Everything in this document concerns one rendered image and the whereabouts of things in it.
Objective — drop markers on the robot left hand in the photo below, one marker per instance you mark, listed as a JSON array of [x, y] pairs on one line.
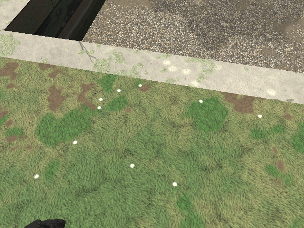
[[48, 223]]

